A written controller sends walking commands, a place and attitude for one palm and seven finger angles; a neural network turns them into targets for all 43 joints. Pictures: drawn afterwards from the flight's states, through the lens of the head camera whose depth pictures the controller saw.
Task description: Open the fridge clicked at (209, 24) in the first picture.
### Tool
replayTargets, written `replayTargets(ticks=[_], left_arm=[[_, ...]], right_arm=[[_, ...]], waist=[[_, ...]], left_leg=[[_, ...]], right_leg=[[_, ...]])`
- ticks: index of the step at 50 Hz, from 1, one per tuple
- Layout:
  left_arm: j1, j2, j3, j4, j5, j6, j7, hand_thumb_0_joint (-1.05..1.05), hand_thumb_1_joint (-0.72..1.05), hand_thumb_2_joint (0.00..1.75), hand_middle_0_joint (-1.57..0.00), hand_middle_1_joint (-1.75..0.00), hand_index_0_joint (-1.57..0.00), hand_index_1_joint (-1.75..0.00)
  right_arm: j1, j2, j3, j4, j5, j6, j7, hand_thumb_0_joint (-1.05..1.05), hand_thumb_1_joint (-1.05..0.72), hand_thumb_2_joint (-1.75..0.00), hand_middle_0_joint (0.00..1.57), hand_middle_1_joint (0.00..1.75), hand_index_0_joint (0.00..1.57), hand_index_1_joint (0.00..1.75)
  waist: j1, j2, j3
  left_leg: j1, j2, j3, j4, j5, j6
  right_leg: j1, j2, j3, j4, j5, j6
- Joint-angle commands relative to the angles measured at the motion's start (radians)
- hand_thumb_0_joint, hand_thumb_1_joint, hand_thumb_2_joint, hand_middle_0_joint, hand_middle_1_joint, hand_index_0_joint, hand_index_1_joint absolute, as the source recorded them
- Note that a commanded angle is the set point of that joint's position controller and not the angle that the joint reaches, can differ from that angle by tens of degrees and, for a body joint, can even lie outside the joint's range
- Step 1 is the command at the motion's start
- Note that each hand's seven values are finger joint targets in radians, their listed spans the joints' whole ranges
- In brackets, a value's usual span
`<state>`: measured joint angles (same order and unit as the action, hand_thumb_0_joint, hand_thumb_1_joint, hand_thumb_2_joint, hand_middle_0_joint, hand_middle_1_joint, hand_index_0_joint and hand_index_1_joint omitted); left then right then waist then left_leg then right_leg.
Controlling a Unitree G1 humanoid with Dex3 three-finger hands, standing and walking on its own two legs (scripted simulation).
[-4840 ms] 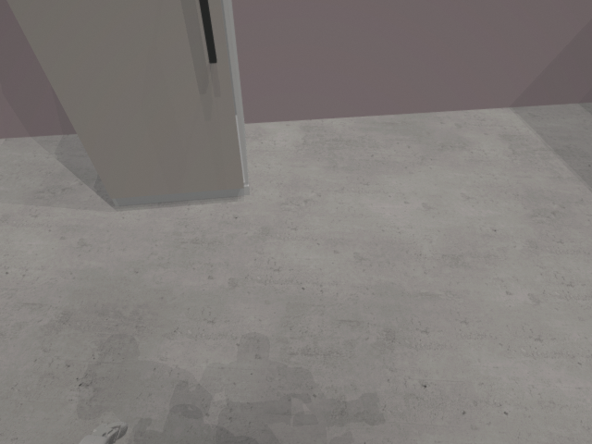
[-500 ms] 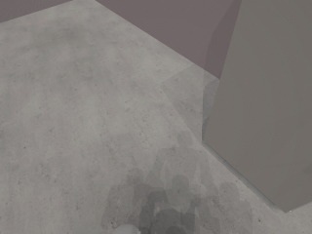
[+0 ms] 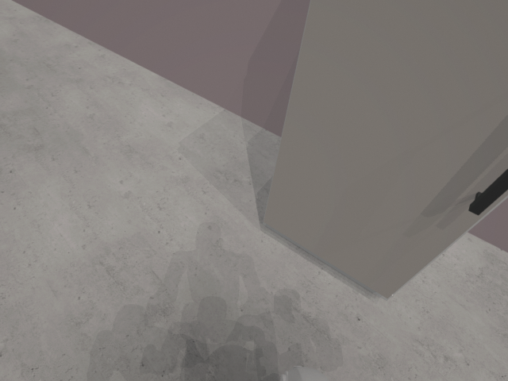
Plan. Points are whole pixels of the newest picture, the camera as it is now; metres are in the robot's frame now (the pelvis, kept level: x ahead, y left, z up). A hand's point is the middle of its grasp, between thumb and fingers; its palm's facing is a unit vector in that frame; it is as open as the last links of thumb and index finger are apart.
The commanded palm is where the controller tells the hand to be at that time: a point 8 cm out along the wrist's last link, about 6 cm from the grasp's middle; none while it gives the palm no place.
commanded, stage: turn to face it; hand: right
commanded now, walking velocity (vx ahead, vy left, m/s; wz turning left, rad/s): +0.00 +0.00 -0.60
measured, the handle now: out of the picture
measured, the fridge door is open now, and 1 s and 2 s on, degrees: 0 0 0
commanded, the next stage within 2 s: take the last steps up to it in 0.80 s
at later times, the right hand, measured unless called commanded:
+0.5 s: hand out of the picture -0.03 -0.28 -0.17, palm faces +0.34 +0.90 -0.27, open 7.4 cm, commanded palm none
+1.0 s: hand out of the picture -0.05 -0.21 -0.16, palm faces +0.49 +0.84 -0.23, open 7.4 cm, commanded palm none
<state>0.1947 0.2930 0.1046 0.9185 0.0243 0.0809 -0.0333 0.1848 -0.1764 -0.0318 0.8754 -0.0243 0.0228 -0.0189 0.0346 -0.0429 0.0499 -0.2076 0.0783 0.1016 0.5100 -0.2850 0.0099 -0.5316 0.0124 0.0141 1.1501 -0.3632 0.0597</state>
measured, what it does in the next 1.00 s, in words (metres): steps on the spot, turning right: right foot, then left foot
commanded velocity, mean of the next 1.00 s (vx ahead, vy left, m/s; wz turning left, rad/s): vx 0.04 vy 0.00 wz -0.38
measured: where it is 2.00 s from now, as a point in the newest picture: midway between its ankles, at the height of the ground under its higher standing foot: outside the picture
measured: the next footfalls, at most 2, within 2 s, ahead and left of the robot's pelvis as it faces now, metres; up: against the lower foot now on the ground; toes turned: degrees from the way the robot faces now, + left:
right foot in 0.28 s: -0.01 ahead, -0.15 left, +0.00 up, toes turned -18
left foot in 0.72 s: +0.09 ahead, +0.07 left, +0.00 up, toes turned -19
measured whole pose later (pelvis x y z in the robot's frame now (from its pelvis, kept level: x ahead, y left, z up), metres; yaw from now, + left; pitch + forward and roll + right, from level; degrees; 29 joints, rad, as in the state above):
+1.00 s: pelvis -0.02 -0.01 +0.00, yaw -29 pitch -2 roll -1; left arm 0.22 0.24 0.07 1.01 0.02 0.08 -0.02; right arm 0.24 -0.17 -0.03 0.94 -0.03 0.00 -0.01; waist 0.00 -0.02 0.06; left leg -0.21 0.09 0.16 0.48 -0.24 0.00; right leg -0.37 -0.03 -0.01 0.94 -0.42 0.05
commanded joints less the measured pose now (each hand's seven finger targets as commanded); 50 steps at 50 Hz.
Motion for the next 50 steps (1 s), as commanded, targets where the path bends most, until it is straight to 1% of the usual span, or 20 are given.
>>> replayTargets(ticks=[1,8,10,12,13,14,15,19,21,27,33,34,35,36,37,38,40,42,46,50], left_arm=[[-0.065,0.05,0.003,-0.082,-0.001,-0.013,-0.002,0.0,0.9,0.9,-0.2,-0.3,-0.2,-0.3],[-0.145,0.032,-0.023,-0.102,-0.014,-0.031,0.0,0.0,0.9,0.9,-0.2,-0.3,-0.2,-0.3],[-0.109,0.034,-0.026,-0.097,-0.016,-0.04,0.004,0.0,0.9,0.9,-0.2,-0.3,-0.2,-0.3],[-0.024,0.07,-0.019,-0.077,-0.011,-0.053,0.005,0.0,0.9,0.9,-0.2,-0.3,-0.2,-0.3],[0.033,0.159,0.003,-0.067,-0.005,-0.063,0.007,0.0,0.9,0.9,-0.2,-0.3,-0.2,-0.3],[0.091,0.264,0.03,-0.062,-0.006,-0.064,0.013,0.0,0.9,0.9,-0.2,-0.3,-0.2,-0.3],[0.145,0.249,0.025,-0.027,-0.011,-0.062,0.023,0.0,0.9,0.9,-0.2,-0.3,-0.2,-0.3],[-0.028,0.148,-0.006,-0.065,-0.005,-0.072,0.043,0.0,0.9,0.9,-0.2,-0.3,-0.2,-0.3],[-0.031,0.141,-0.008,-0.067,-0.007,-0.074,0.042,0.0,0.9,0.9,-0.2,-0.3,-0.2,-0.3],[-0.004,0.139,-0.003,-0.059,-0.001,-0.064,0.04,0.0,0.9,0.9,-0.2,-0.3,-0.2,-0.3],[-0.037,0.118,-0.002,-0.065,-0.004,-0.057,0.039,0.0,0.9,0.9,-0.2,-0.3,-0.2,-0.3],[-0.032,0.098,-0.004,-0.064,-0.009,-0.059,0.037,0.0,0.9,0.9,-0.2,-0.3,-0.2,-0.3],[-0.002,0.036,-0.011,-0.066,-0.02,-0.062,0.031,0.0,0.9,0.9,-0.2,-0.3,-0.2,-0.3],[-0.005,0.003,-0.019,-0.093,-0.019,-0.058,0.03,0.0,0.9,0.9,-0.2,-0.3,-0.2,-0.3],[-0.002,0.048,-0.006,-0.078,-0.009,-0.036,0.035,0.0,0.9,0.9,-0.2,-0.3,-0.2,-0.3],[-0.009,0.046,0.001,-0.066,-0.008,-0.026,0.031,0.0,0.9,0.9,-0.2,-0.3,-0.2,-0.3],[0.007,0.035,-0.005,-0.025,-0.004,-0.025,0.019,0.0,0.9,0.9,-0.2,-0.3,-0.2,-0.3],[0.029,0.024,-0.012,-0.006,-0.004,-0.025,0.017,0.0,0.9,0.9,-0.2,-0.3,-0.2,-0.3],[-0.008,0.0,-0.024,0.005,-0.005,-0.027,0.019,0.0,0.9,0.9,-0.2,-0.3,-0.2,-0.3],[-0.051,-0.02,-0.037,0.0,-0.003,-0.049,0.012,0.0,0.9,0.9,-0.2,-0.3,-0.2,-0.3]], right_arm=[[0.031,-0.217,-0.05,-0.063,0.001,-0.028,-0.015,0.0,-0.9,-0.9,0.2,0.3,0.2,0.3],[0.105,-0.27,-0.067,-0.028,-0.006,-0.02,-0.01,0.0,-0.9,-0.9,0.2,0.3,0.2,0.3],[0.1,-0.282,-0.073,-0.023,-0.006,-0.016,-0.01,0.0,-0.9,-0.9,0.2,0.3,0.2,0.3],[0.083,-0.274,-0.076,-0.021,0.007,-0.009,-0.005,0.0,-0.9,-0.9,0.2,0.3,0.2,0.3],[0.091,-0.235,-0.071,-0.036,0.013,-0.005,0.0,0.0,-0.9,-0.9,0.2,0.3,0.2,0.3],[0.055,-0.163,-0.05,-0.086,0.015,-0.004,0.008,0.0,-0.9,-0.9,0.2,0.3,0.2,0.3],[-0.022,-0.186,-0.046,-0.096,0.004,0.011,-0.003,0.0,-0.9,-0.9,0.2,0.3,0.2,0.3],[0.0,-0.178,-0.056,-0.039,0.012,0.006,0.006,0.0,-0.9,-0.9,0.2,0.3,0.2,0.3],[0.015,-0.178,-0.054,-0.029,0.013,0.009,0.006,0.0,-0.9,-0.9,0.2,0.3,0.2,0.3],[-0.032,-0.155,-0.045,-0.049,0.015,0.012,0.0,0.0,-0.9,-0.9,0.2,0.3,0.2,0.3],[0.058,-0.149,-0.042,-0.033,0.018,-0.012,-0.007,0.0,-0.9,-0.9,0.2,0.3,0.2,0.3],[0.093,-0.165,-0.046,-0.024,0.015,-0.023,-0.01,0.0,-0.9,-0.9,0.2,0.3,0.2,0.3],[0.113,-0.238,-0.057,-0.018,0.0,-0.037,-0.017,0.0,-0.9,-0.9,0.2,0.3,0.2,0.3],[0.116,-0.298,-0.063,-0.026,-0.005,-0.038,-0.016,0.0,-0.9,-0.9,0.2,0.3,0.2,0.3],[0.104,-0.283,-0.066,-0.035,0.005,-0.037,-0.017,0.0,-0.9,-0.9,0.2,0.3,0.2,0.3],[0.045,-0.257,-0.065,-0.046,0.004,-0.027,-0.021,0.0,-0.9,-0.9,0.2,0.3,0.2,0.3],[-0.02,-0.196,-0.046,-0.055,0.005,-0.029,-0.016,0.0,-0.9,-0.9,0.2,0.3,0.2,0.3],[-0.002,-0.183,-0.041,-0.048,0.004,-0.035,-0.015,0.0,-0.9,-0.9,0.2,0.3,0.2,0.3],[0.081,-0.196,-0.045,0.0,-0.003,-0.039,-0.015,0.0,-0.9,-0.9,0.2,0.3,0.2,0.3],[0.15,-0.216,-0.052,0.06,-0.009,-0.045,-0.006,0.0,-0.9,-0.9,0.2,0.3,0.2,0.3]], waist=[[-0.044,0.222,0.001],[-0.09,0.276,-0.075],[-0.074,0.283,-0.108],[-0.025,0.219,-0.155],[0.007,-0.001,-0.205],[0.042,-0.286,-0.191],[0.069,-0.18,-0.185],[-0.014,-0.109,-0.1],[-0.02,-0.102,-0.101],[-0.004,-0.086,-0.073],[-0.05,-0.091,-0.084],[-0.066,-0.037,-0.104],[-0.067,0.162,-0.131],[-0.071,0.322,-0.107],[-0.076,0.333,-0.113],[-0.053,0.287,-0.056],[-0.022,0.18,-0.008],[-0.024,0.205,-0.027],[-0.061,0.214,-0.039],[-0.098,0.231,-0.029]], left_leg=[[0.044,0.242,-0.119,-0.2,0.212,0.1],[0.157,0.292,-0.058,-0.104,0.485,0.116],[0.168,0.292,-0.028,-0.046,0.533,0.093],[0.098,0.261,0.056,0.098,0.475,0.017],[-0.109,0.193,0.094,0.3,0.255,-0.047],[-0.404,0.073,0.079,0.498,-0.372,-0.115],[-0.411,0.072,-0.033,0.595,-0.373,-0.101],[-0.365,0.053,-0.077,0.642,-0.161,-0.113],[-0.333,0.038,-0.078,0.593,-0.131,-0.116],[-0.266,0.0,-0.078,0.412,-0.147,-0.111],[-0.003,-0.046,-0.06,0.034,0.012,-0.082],[0.095,-0.014,-0.079,-0.114,0.12,-0.077],[0.228,0.179,-0.262,-0.183,0.24,-0.024],[0.19,0.384,-0.432,-0.204,0.385,0.094],[0.06,0.382,-0.427,-0.244,0.256,0.134],[-0.001,0.344,-0.397,-0.261,0.152,0.137],[-0.032,0.238,-0.232,-0.232,0.149,0.106],[0.003,0.217,-0.161,-0.222,0.195,0.097],[0.068,0.229,-0.149,-0.225,0.212,0.113],[0.086,0.254,-0.196,-0.279,-0.032,0.127]], right_leg=[[-0.042,-0.049,-0.032,-0.025,-0.02,0.027],[0.089,-0.039,-0.111,-0.35,-0.11,0.009],[0.158,-0.032,-0.133,-0.478,-0.072,-0.005],[0.343,-0.038,-0.133,-0.724,0.145,-0.025],[0.561,-0.185,0.048,-0.788,0.371,-0.085],[0.665,-0.447,0.352,-0.766,0.838,-0.233],[0.614,-0.459,0.323,-0.75,0.876,-0.282],[0.469,-0.271,0.15,-0.752,0.774,-0.215],[0.461,-0.246,0.136,-0.763,0.749,-0.212],[0.424,-0.248,0.221,-0.781,0.615,-0.239],[0.301,-0.204,0.26,-0.69,0.564,-0.195],[0.254,-0.161,0.234,-0.628,0.459,-0.152],[0.106,-0.058,0.12,-0.463,0.19,-0.079],[0.002,0.05,0.027,-0.267,-0.23,-0.033],[0.05,0.008,0.092,-0.129,-0.24,-0.041],[0.04,0.001,0.079,-0.025,-0.19,-0.04],[0.029,-0.028,0.051,0.047,-0.057,-0.027],[0.033,-0.034,0.025,0.024,-0.019,-0.01],[0.066,-0.043,-0.017,-0.152,-0.062,0.002],[0.116,-0.056,-0.072,-0.361,-0.097,-0.018]])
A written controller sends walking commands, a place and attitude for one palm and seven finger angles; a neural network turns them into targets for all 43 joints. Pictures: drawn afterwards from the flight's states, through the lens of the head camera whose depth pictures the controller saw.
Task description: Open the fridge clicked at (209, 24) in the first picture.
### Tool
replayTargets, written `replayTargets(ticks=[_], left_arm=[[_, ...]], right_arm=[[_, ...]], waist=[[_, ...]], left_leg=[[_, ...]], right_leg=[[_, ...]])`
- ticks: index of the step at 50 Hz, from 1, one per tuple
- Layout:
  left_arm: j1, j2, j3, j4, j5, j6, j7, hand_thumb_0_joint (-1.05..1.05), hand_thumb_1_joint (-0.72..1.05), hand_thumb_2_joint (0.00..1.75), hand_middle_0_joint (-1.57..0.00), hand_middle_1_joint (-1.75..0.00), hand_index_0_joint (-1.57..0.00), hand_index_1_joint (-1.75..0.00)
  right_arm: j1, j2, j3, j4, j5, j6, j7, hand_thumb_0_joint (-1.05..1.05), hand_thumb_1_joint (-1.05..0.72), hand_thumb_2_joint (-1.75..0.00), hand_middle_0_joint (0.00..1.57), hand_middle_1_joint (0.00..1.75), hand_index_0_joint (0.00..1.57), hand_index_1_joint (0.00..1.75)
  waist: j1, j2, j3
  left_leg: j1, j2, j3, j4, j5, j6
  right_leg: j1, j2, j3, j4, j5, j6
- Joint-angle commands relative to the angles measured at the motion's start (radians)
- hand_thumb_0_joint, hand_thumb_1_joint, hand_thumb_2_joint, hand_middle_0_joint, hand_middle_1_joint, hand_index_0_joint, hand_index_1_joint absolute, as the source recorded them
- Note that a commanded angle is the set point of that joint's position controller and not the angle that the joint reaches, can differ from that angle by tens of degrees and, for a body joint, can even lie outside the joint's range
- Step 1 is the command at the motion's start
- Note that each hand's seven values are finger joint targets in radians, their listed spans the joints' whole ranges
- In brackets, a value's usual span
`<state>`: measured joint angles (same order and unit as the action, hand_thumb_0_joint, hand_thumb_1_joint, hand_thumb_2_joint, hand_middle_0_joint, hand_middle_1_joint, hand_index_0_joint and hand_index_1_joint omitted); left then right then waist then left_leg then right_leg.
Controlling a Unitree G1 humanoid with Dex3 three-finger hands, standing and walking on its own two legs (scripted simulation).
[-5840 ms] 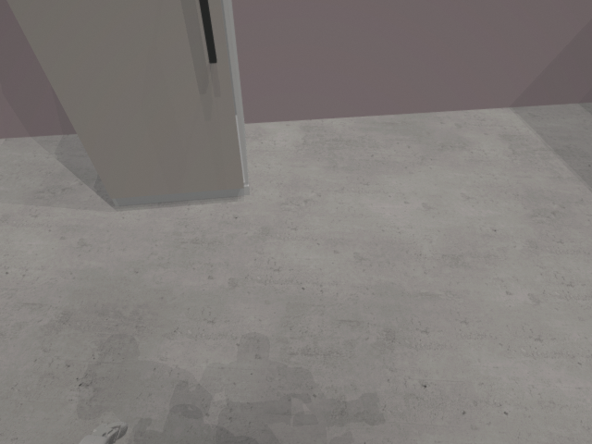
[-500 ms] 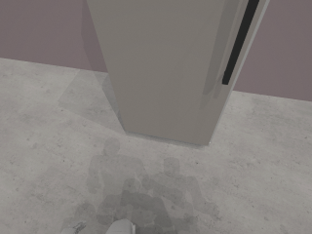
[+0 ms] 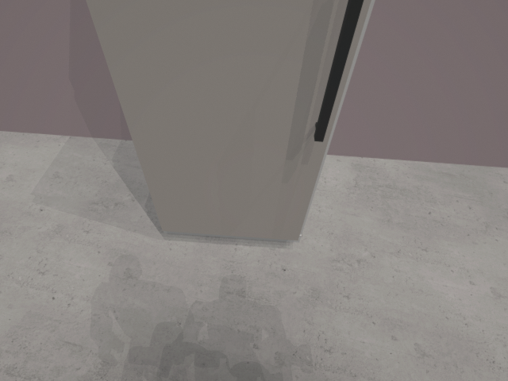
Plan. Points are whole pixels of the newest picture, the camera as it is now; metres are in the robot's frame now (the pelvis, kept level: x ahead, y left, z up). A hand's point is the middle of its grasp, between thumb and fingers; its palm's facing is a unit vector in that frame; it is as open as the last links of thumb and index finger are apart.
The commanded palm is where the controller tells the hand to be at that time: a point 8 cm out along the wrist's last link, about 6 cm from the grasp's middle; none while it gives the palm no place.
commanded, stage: take the last steps up to it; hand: right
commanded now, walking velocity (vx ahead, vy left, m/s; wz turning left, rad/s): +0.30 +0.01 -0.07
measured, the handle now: (340, 46) +0.74 -0.14 +0.18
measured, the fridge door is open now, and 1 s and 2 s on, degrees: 0 0 0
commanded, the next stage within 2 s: come to a stop and stand still in 0.80 s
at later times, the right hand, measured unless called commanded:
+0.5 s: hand out of the picture +0.12 -0.24 -0.18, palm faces +0.02 +0.99 -0.14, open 7.4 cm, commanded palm none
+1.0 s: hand (356, 308) +0.31 -0.21 -0.18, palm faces +0.06 +0.98 -0.20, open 7.3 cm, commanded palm none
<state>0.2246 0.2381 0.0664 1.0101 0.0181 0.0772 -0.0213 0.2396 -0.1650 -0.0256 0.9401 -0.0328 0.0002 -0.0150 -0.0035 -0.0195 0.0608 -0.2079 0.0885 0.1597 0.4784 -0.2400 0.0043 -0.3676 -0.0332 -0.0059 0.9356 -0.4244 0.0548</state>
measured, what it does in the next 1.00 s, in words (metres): walks ahead: right foot, then left foot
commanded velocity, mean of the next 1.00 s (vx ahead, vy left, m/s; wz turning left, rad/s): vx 0.18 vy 0.05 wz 0.01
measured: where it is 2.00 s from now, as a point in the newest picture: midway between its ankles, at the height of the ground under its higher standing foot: outside the picture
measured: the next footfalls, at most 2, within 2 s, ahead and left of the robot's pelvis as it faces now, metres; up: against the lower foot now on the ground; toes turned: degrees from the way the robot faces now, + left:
right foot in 0.12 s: +0.02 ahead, -0.14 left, +0.00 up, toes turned -6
left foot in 0.68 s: +0.30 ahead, +0.08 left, +0.00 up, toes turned +7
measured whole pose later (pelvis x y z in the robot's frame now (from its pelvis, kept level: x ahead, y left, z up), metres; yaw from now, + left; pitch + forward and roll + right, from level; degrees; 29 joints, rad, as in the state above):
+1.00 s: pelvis +0.27 -0.02 -0.01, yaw -1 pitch -1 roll +2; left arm 0.20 0.18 0.04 1.02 0.02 -0.02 0.01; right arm 0.22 -0.18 -0.04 1.07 -0.02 -0.03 -0.02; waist 0.00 -0.03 0.05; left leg -0.19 -0.01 0.16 0.49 -0.27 0.03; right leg -0.39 -0.10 -0.07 0.66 -0.24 0.04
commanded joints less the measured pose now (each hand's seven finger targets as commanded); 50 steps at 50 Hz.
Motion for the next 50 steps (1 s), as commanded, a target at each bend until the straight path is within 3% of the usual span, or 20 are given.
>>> replayTargets(ticks=[1,4,5,6,7,8,10,13,18,28,31,32,33,34,35,36,38,41,47,50], left_arm=[[-0.066,0.029,-0.001,-0.088,0.002,-0.054,-0.002,0.0,0.9,0.9,-0.2,-0.3,-0.2,-0.3],[0.072,0.015,-0.01,-0.036,0.004,-0.078,0.006,0.0,0.9,0.9,-0.2,-0.3,-0.2,-0.3],[0.138,0.045,-0.006,-0.005,0.002,-0.088,0.014,0.0,0.9,0.9,-0.2,-0.3,-0.2,-0.3],[0.212,0.119,0.01,0.016,0.013,-0.094,0.023,0.0,0.9,0.9,-0.2,-0.3,-0.2,-0.3],[0.261,0.188,0.021,0.016,0.016,-0.092,0.032,0.0,0.9,0.9,-0.2,-0.3,-0.2,-0.3],[0.25,0.186,0.023,0.026,0.016,-0.092,0.037,0.0,0.9,0.9,-0.2,-0.3,-0.2,-0.3],[0.165,0.099,-0.007,0.007,0.009,-0.107,0.045,0.0,0.9,0.9,-0.2,-0.3,-0.2,-0.3],[0.153,0.062,-0.018,0.015,-0.003,-0.135,0.052,0.0,0.9,0.9,-0.2,-0.3,-0.2,-0.3],[0.262,0.027,-0.019,0.071,-0.007,-0.151,0.064,0.0,0.9,0.9,-0.2,-0.3,-0.2,-0.3],[0.349,0.013,-0.013,0.137,0.015,-0.146,0.071,0.0,0.9,0.9,-0.2,-0.3,-0.2,-0.3],[0.319,0.038,-0.009,0.139,0.008,-0.141,0.071,0.0,0.9,0.9,-0.2,-0.3,-0.2,-0.3],[0.294,0.049,-0.006,0.134,0.001,-0.14,0.069,0.0,0.9,0.9,-0.2,-0.3,-0.2,-0.3],[0.295,0.029,-0.005,0.125,-0.007,-0.143,0.061,0.0,0.9,0.9,-0.2,-0.3,-0.2,-0.3],[0.32,-0.028,-0.013,0.102,-0.022,-0.15,0.054,0.0,0.9,0.9,-0.2,-0.3,-0.2,-0.3],[0.291,-0.025,-0.013,0.081,-0.028,-0.144,0.058,0.0,0.9,0.9,-0.2,-0.3,-0.2,-0.3],[0.209,-0.036,-0.007,0.06,-0.02,-0.136,0.049,0.0,0.9,0.9,-0.2,-0.3,-0.2,-0.3],[0.162,-0.049,-0.004,0.041,-0.002,-0.114,0.039,0.0,0.9,0.9,-0.2,-0.3,-0.2,-0.3],[0.228,-0.087,-0.017,0.052,0.006,-0.081,0.035,0.0,0.9,0.9,-0.2,-0.3,-0.2,-0.3],[0.117,-0.082,-0.036,0.017,0.003,-0.098,0.03,0.0,0.9,0.9,-0.2,-0.3,-0.2,-0.3],[0.128,-0.023,-0.038,0.043,-0.003,-0.114,0.04,0.0,0.9,0.9,-0.2,-0.3,-0.2,-0.3]], right_arm=[[0.092,-0.232,-0.058,0.005,-0.002,-0.023,-0.007,0.0,-0.9,-0.9,0.2,0.3,0.2,0.3],[0.054,-0.215,-0.055,0.03,0.008,-0.018,-0.002,0.0,-0.9,-0.9,0.2,0.3,0.2,0.3],[0.043,-0.181,-0.047,0.031,0.017,-0.012,0.003,0.0,-0.9,-0.9,0.2,0.3,0.2,0.3],[0.033,-0.113,-0.032,0.014,0.021,-0.009,0.011,0.0,-0.9,-0.9,0.2,0.3,0.2,0.3],[-0.017,-0.082,-0.021,-0.021,0.015,-0.012,0.014,0.0,-0.9,-0.9,0.2,0.3,0.2,0.3],[-0.083,-0.111,-0.03,-0.026,0.002,-0.004,0.012,0.0,-0.9,-0.9,0.2,0.3,0.2,0.3],[-0.053,-0.113,-0.037,0.019,0.0,-0.011,0.031,0.0,-0.9,-0.9,0.2,0.3,0.2,0.3],[0.037,-0.095,-0.032,0.078,0.006,-0.012,0.04,0.0,-0.9,-0.9,0.2,0.3,0.2,0.3],[-0.014,-0.086,-0.033,0.075,0.008,-0.007,0.032,0.0,-0.9,-0.9,0.2,0.3,0.2,0.3],[-0.236,-0.043,-0.024,0.014,0.016,-0.019,0.038,0.0,-0.9,-0.9,0.2,0.3,0.2,0.3],[-0.102,-0.055,-0.031,0.05,0.016,-0.034,0.031,0.0,-0.9,-0.9,0.2,0.3,0.2,0.3],[0.028,-0.075,-0.039,0.093,0.014,-0.042,0.028,0.0,-0.9,-0.9,0.2,0.3,0.2,0.3],[0.163,-0.135,-0.055,0.129,0.009,-0.054,0.019,0.0,-0.9,-0.9,0.2,0.3,0.2,0.3],[0.287,-0.22,-0.079,0.162,0.006,-0.063,0.005,0.0,-0.9,-0.9,0.2,0.3,0.2,0.3],[0.302,-0.26,-0.081,0.164,0.022,-0.059,0.003,0.0,-0.9,-0.9,0.2,0.3,0.2,0.3],[0.203,-0.238,-0.074,0.131,0.023,-0.055,0.0,0.0,-0.9,-0.9,0.2,0.3,0.2,0.3],[0.025,-0.146,-0.052,0.086,0.02,-0.049,-0.01,0.0,-0.9,-0.9,0.2,0.3,0.2,0.3],[-0.053,-0.088,-0.025,0.062,0.013,-0.055,-0.011,0.0,-0.9,-0.9,0.2,0.3,0.2,0.3],[-0.006,-0.109,-0.026,0.079,0.016,-0.049,-0.005,0.0,-0.9,-0.9,0.2,0.3,0.2,0.3],[0.019,-0.087,-0.012,0.095,0.027,-0.035,-0.013,0.0,-0.9,-0.9,0.2,0.3,0.2,0.3]], waist=[[-0.053,0.218,-0.045],[0.013,0.174,-0.053],[0.043,0.054,-0.054],[0.075,-0.209,-0.027],[0.099,-0.3,0.041],[0.107,-0.295,0.089],[0.051,-0.13,0.155],[0.012,-0.088,0.073],[0.027,-0.062,0.048],[0.076,-0.101,0.114],[0.005,-0.104,0.035],[-0.055,-0.094,-0.039],[-0.109,-0.009,-0.118],[-0.138,0.198,-0.235],[-0.122,0.17,-0.261],[-0.114,0.153,-0.184],[-0.028,0.026,-0.02],[0.056,0.116,-0.002],[0.023,0.121,-0.037],[0.028,0.012,-0.089]], left_leg=[[0.08,0.24,-0.252,-0.251,-0.127,0.134],[-0.069,0.175,-0.178,-0.188,-0.283,0.08],[-0.19,0.13,-0.125,-0.092,-0.321,0.038],[-0.35,0.018,-0.025,0.136,-0.322,-0.016],[-0.462,-0.039,-0.001,0.329,-0.326,-0.026],[-0.479,-0.004,-0.092,0.47,-0.3,-0.01],[-0.475,0.021,-0.132,0.575,-0.141,-0.01],[-0.429,0.019,-0.119,0.589,-0.008,-0.032],[-0.502,0.023,-0.118,0.57,0.032,-0.048],[-0.422,-0.003,-0.062,0.246,0.004,0.007],[-0.157,-0.081,-0.007,0.12,0.004,0.044],[0.007,-0.103,0.014,0.049,0.086,0.051],[0.281,-0.033,-0.08,0.033,0.179,0.087],[0.507,0.262,-0.448,-0.002,0.396,0.21],[0.434,0.387,-0.592,-0.106,0.433,0.309],[0.263,0.349,-0.566,-0.173,0.236,0.29],[0.004,0.283,-0.415,-0.239,-0.023,0.239],[-0.186,0.185,-0.201,-0.27,0.064,0.163],[-0.07,0.131,-0.163,-0.178,0.282,0.154],[-0.054,0.052,-0.106,-0.031,0.328,0.05]], right_leg=[[-0.02,-0.007,-0.064,-0.2,-0.047,-0.022],[0.233,0.015,-0.117,-0.473,0.08,-0.042],[0.373,-0.019,-0.067,-0.566,0.077,-0.05],[0.422,-0.213,0.218,-0.683,-0.121,-0.117],[0.369,-0.366,0.428,-0.811,-0.237,-0.201],[0.279,-0.385,0.462,-0.851,-0.317,-0.224],[0.22,-0.304,0.325,-0.847,-0.165,-0.203],[0.301,-0.222,0.136,-0.806,0.184,-0.181],[0.42,-0.24,0.094,-0.756,0.532,-0.197],[0.44,-0.257,0.047,-0.677,0.738,-0.191],[0.398,-0.232,0.001,-0.509,1.034,-0.165],[0.37,-0.202,-0.031,-0.38,1.034,-0.138],[0.177,-0.17,-0.032,-0.176,0.881,-0.11],[-0.085,-0.014,-0.112,0.16,0.256,-0.065],[-0.135,0.027,-0.036,0.389,-0.175,-0.071],[-0.161,-0.026,0.023,0.431,-0.124,-0.081],[-0.158,-0.098,0.031,0.379,-0.014,-0.08],[-0.028,-0.105,-0.029,0.157,0.033,-0.044],[0.059,-0.056,-0.08,-0.243,0.149,-0.013],[0.265,-0.096,-0.023,-0.498,0.591,-0.02]])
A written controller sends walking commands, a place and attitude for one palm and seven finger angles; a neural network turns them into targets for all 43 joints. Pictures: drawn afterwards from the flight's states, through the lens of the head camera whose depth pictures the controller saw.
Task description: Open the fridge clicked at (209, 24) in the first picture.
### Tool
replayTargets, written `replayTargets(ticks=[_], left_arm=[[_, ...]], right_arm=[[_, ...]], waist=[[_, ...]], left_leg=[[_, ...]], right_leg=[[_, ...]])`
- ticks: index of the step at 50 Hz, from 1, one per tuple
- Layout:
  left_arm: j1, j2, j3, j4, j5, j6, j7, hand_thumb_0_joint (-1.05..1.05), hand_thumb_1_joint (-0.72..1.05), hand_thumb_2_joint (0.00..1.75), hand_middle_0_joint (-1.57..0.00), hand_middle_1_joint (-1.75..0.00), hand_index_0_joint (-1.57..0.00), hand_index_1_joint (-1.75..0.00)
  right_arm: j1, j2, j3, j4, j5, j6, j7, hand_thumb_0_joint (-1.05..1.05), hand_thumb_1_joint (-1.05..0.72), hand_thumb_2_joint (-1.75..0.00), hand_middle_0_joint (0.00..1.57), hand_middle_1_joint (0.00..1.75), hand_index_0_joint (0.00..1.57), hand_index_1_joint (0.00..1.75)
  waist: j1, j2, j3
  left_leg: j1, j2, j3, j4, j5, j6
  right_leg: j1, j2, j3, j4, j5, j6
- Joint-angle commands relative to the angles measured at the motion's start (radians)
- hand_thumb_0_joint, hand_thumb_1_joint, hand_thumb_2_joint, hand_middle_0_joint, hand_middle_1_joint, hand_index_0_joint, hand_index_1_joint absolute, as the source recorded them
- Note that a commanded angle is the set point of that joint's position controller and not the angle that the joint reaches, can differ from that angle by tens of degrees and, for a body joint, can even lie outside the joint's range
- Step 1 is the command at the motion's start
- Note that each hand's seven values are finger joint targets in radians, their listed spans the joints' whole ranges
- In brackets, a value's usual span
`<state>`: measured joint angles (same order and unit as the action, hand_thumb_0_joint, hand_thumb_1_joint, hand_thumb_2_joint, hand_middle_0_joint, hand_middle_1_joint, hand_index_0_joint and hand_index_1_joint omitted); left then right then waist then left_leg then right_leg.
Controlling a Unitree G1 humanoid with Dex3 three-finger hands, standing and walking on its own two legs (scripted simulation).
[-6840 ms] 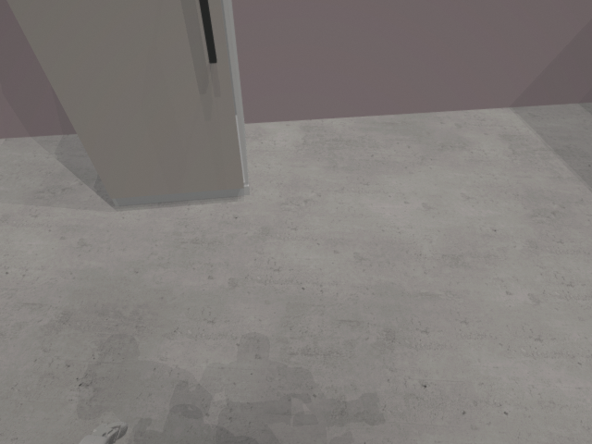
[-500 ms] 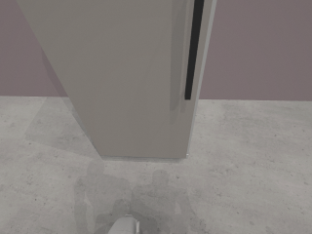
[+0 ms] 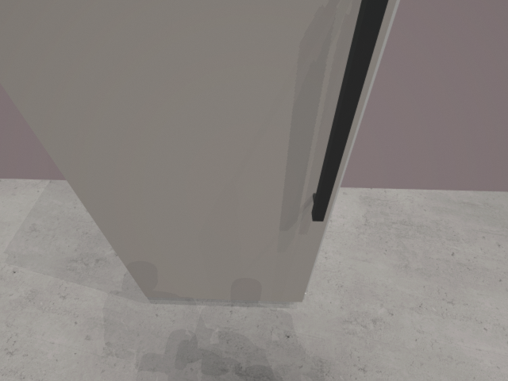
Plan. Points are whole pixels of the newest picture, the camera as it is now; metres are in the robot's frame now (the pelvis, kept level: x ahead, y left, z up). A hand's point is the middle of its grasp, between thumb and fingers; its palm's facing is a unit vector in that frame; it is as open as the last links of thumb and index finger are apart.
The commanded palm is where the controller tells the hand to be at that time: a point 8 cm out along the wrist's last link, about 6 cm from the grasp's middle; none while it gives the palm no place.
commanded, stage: come to a stop and stand still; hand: right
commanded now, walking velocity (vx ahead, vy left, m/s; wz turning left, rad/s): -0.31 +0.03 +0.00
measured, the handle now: (339, 116) +0.47 -0.10 +0.19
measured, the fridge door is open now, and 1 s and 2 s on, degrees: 0 0 0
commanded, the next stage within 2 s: look again from close up in 1.86 s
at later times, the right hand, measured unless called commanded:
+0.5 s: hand out of the picture +0.02 -0.15 -0.16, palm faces +0.04 +0.96 -0.29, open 7.4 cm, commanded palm none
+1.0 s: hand out of the picture +0.00 -0.24 -0.16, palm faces +0.00 +0.95 -0.32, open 7.4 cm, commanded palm none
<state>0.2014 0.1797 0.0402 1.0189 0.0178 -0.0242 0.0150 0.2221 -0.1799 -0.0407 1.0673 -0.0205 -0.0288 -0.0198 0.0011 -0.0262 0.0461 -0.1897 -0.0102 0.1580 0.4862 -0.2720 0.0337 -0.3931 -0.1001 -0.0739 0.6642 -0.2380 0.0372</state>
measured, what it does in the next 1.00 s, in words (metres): steps on the spot: right foot, then left foot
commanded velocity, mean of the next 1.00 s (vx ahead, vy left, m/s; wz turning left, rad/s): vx -0.03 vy -0.04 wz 0.00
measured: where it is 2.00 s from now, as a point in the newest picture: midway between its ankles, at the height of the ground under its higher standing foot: outside the picture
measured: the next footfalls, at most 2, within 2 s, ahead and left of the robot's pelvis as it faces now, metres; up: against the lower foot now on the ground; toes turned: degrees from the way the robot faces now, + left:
right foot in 0.02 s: +0.11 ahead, -0.12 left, +0.00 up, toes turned -6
left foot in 0.38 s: +0.05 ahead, +0.16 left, +0.00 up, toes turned +5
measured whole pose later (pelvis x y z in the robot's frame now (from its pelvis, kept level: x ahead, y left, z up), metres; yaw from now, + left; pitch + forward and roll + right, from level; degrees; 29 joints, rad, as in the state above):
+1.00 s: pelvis -0.04 -0.02 +0.00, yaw +1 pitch -3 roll +0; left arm 0.29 0.22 0.01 0.92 0.02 -0.01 0.01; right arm 0.28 -0.26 -0.02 1.00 -0.03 0.02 -0.01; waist 0.00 -0.02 0.00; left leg -0.29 0.11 0.02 0.57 -0.23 -0.02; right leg -0.16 0.02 -0.07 0.57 -0.36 -0.04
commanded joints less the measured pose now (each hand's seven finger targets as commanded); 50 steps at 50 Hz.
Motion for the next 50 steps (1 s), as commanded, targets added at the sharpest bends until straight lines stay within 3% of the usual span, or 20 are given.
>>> replayTargets(ticks=[1,4,8,12,15,17,18,19,20,21,24,32,36,37,38,39,40,41,45,50], left_arm=[[0.134,0.09,-0.004,0.026,-0.003,-0.015,0.007,0.0,0.9,0.9,-0.2,-0.3,-0.2,-0.3],[0.058,0.133,0.011,0.004,-0.012,0.004,0.029,0.0,0.9,0.9,-0.2,-0.3,-0.2,-0.3],[0.015,0.185,0.045,-0.027,0.002,0.031,0.04,0.0,0.9,0.9,-0.2,-0.3,-0.2,-0.3],[-0.042,0.191,0.063,-0.061,0.005,0.044,0.033,0.0,0.9,0.9,-0.2,-0.3,-0.2,-0.3],[-0.093,0.18,0.067,-0.078,0.008,0.048,0.02,0.0,0.9,0.9,-0.2,-0.3,-0.2,-0.3],[-0.11,0.156,0.063,-0.084,-0.001,0.053,0.01,0.0,0.9,0.9,-0.2,-0.3,-0.2,-0.3],[-0.075,0.097,0.056,-0.083,-0.009,0.053,0.002,0.0,0.9,0.9,-0.2,-0.3,-0.2,-0.3],[-0.066,0.029,0.04,-0.101,-0.015,0.059,-0.008,0.0,0.9,0.9,-0.2,-0.3,-0.2,-0.3],[-0.1,0.053,0.04,-0.107,-0.011,0.072,-0.013,0.0,0.9,0.9,-0.2,-0.3,-0.2,-0.3],[-0.114,0.052,0.042,-0.107,-0.005,0.087,-0.014,0.0,0.9,0.9,-0.2,-0.3,-0.2,-0.3],[-0.016,0.091,0.043,-0.046,0.002,0.074,-0.025,0.0,0.9,0.9,-0.2,-0.3,-0.2,-0.3],[-0.009,0.077,0.017,-0.056,-0.003,0.049,-0.015,0.0,0.9,0.9,-0.2,-0.3,-0.2,-0.3],[0.129,0.055,0.005,0.001,-0.009,0.035,-0.003,0.0,0.9,0.9,-0.2,-0.3,-0.2,-0.3],[0.161,0.069,0.004,0.019,-0.009,0.027,0.0,0.0,0.9,0.9,-0.2,-0.3,-0.2,-0.3],[0.074,0.217,0.011,-0.078,0.02,0.026,-0.009,0.0,0.9,0.9,-0.2,-0.3,-0.2,-0.3],[0.114,0.254,0.034,-0.134,0.02,-0.012,-0.004,0.0,0.9,0.9,-0.2,-0.3,-0.2,-0.3],[0.073,0.22,0.027,-0.141,0.016,-0.013,0.004,0.0,0.9,0.9,-0.2,-0.3,-0.2,-0.3],[0.06,0.184,0.021,-0.154,0.009,-0.012,0.009,0.0,0.9,0.9,-0.2,-0.3,-0.2,-0.3],[0.074,0.242,0.027,-0.182,0.004,-0.012,0.018,0.0,0.9,0.9,-0.2,-0.3,-0.2,-0.3],[0.052,0.292,0.036,-0.187,0.002,-0.022,0.019,0.0,0.9,0.9,-0.2,-0.3,-0.2,-0.3]], right_arm=[[0.077,-0.056,0.006,-0.031,0.017,0.004,-0.014,0.0,-0.9,-0.9,0.2,0.3,0.2,0.3],[0.102,-0.088,0.003,-0.034,0.016,0.037,-0.022,0.0,-0.9,-0.9,0.2,0.3,0.2,0.3],[0.087,-0.09,-0.018,-0.064,0.008,0.055,-0.018,0.0,-0.9,-0.9,0.2,0.3,0.2,0.3],[0.088,-0.071,-0.035,-0.098,0.009,0.064,-0.016,0.0,-0.9,-0.9,0.2,0.3,0.2,0.3],[0.127,-0.054,-0.034,-0.1,0.006,0.059,-0.011,0.0,-0.9,-0.9,0.2,0.3,0.2,0.3],[0.202,-0.058,-0.03,-0.076,-0.002,0.048,-0.012,0.0,-0.9,-0.9,0.2,0.3,0.2,0.3],[0.194,-0.109,-0.031,-0.081,-0.013,0.034,-0.016,0.0,-0.9,-0.9,0.2,0.3,0.2,0.3],[0.123,-0.187,-0.034,-0.102,-0.018,0.025,-0.017,0.0,-0.9,-0.9,0.2,0.3,0.2,0.3],[0.1,-0.214,-0.032,-0.128,-0.013,0.033,-0.014,0.0,-0.9,-0.9,0.2,0.3,0.2,0.3],[0.058,-0.222,-0.038,-0.132,-0.013,0.029,-0.014,0.0,-0.9,-0.9,0.2,0.3,0.2,0.3],[-0.013,-0.18,-0.031,-0.137,-0.011,0.026,-0.013,0.0,-0.9,-0.9,0.2,0.3,0.2,0.3],[0.134,-0.195,-0.046,-0.074,-0.013,0.019,-0.017,0.0,-0.9,-0.9,0.2,0.3,0.2,0.3],[0.056,-0.189,-0.041,-0.059,0.0,0.028,-0.017,0.0,-0.9,-0.9,0.2,0.3,0.2,0.3],[0.033,-0.162,-0.032,-0.061,0.008,0.033,-0.016,0.0,-0.9,-0.9,0.2,0.3,0.2,0.3],[0.001,-0.279,-0.007,-0.108,-0.001,-0.009,-0.015,0.0,-0.9,-0.9,0.2,0.3,0.2,0.3],[0.043,-0.242,-0.036,-0.136,0.003,-0.016,-0.016,0.0,-0.9,-0.9,0.2,0.3,0.2,0.3],[0.043,-0.21,-0.024,-0.144,0.007,-0.012,-0.015,0.0,-0.9,-0.9,0.2,0.3,0.2,0.3],[0.034,-0.181,-0.009,-0.132,0.005,0.005,-0.015,0.0,-0.9,-0.9,0.2,0.3,0.2,0.3],[0.033,-0.201,-0.004,-0.141,-0.006,0.022,-0.006,0.0,-0.9,-0.9,0.2,0.3,0.2,0.3],[0.013,-0.253,-0.014,-0.17,-0.003,0.021,-0.002,0.0,-0.9,-0.9,0.2,0.3,0.2,0.3]], waist=[[0.003,-0.055,-0.086],[0.003,-0.236,-0.05],[0.013,-0.126,-0.101],[0.004,-0.113,-0.175],[-0.016,-0.149,-0.161],[-0.05,-0.08,-0.155],[-0.045,0.09,-0.118],[-0.015,0.308,-0.05],[-0.047,0.212,-0.04],[-0.037,0.297,0.01],[0.001,0.213,0.045],[-0.079,0.194,-0.038],[-0.015,0.193,-0.092],[-0.001,0.143,-0.088],[0.032,0.007,0.124],[0.022,-0.155,-0.162],[0.008,-0.19,-0.241],[0.015,-0.24,-0.198],[-0.001,0.017,-0.002],[-0.005,-0.027,0.02]], left_leg=[[-0.079,0.121,-0.1,-0.02,0.239,-0.018],[-0.074,0.077,-0.077,0.151,-0.12,-0.068],[-0.251,0.061,-0.152,0.437,-0.308,-0.059],[-0.245,0.054,-0.168,0.468,-0.264,-0.067],[-0.105,0.057,-0.116,0.263,-0.164,-0.057],[0.027,0.056,-0.085,0.024,0.054,-0.065],[0.048,0.134,-0.194,-0.125,0.132,-0.044],[-0.026,0.343,-0.431,-0.217,0.14,0.045],[-0.194,0.403,-0.45,-0.273,-0.034,0.115],[-0.258,0.378,-0.52,-0.316,-0.194,0.117],[-0.191,0.3,-0.395,-0.286,-0.161,0.078],[0.078,0.338,-0.393,-0.204,0.195,0.132],[-0.013,0.261,-0.305,-0.139,0.175,0.066],[-0.079,0.213,-0.262,-0.107,0.093,0.03],[-0.116,0.129,-0.196,-0.079,0.037,0.005],[-0.009,0.136,-0.151,0.048,0.044,0.014],[0.014,0.117,-0.137,0.069,0.104,0.015],[-0.026,0.103,-0.115,0.081,0.082,0.005],[-0.048,0.084,-0.116,0.07,0.079,-0.007],[-0.056,0.084,-0.132,0.067,0.129,-0.007]], right_leg=[[0.319,-0.116,0.109,-0.217,0.632,-0.044],[0.274,-0.232,0.199,-0.297,0.891,-0.167],[0.401,-0.284,0.193,-0.247,0.976,-0.251],[0.381,-0.256,0.142,-0.234,0.805,-0.228],[0.246,-0.218,0.117,-0.243,0.574,-0.19],[0.142,-0.143,0.079,-0.175,0.261,-0.13],[0.06,-0.046,0.041,-0.073,0.037,-0.07],[-0.042,0.069,-0.016,0.033,-0.241,-0.01],[0.045,0.068,0.059,0.152,-0.314,-0.017],[0.007,0.064,0.1,0.225,-0.29,-0.024],[-0.033,0.053,0.091,0.292,-0.14,-0.02],[-0.018,0.07,0.05,0.051,-0.216,0.004],[0.241,0.091,0.012,-0.261,-0.036,-0.007],[0.317,0.068,0.033,-0.322,0.016,-0.017],[0.204,0.057,0.1,-0.296,0.023,-0.054],[0.204,-0.004,0.117,-0.263,0.111,-0.06],[0.223,-0.008,0.127,-0.22,0.16,-0.075],[0.203,-0.008,0.139,-0.243,0.157,-0.073],[0.055,-0.023,0.162,-0.283,0.083,-0.081],[0.092,-0.024,0.159,-0.301,0.174,-0.076]])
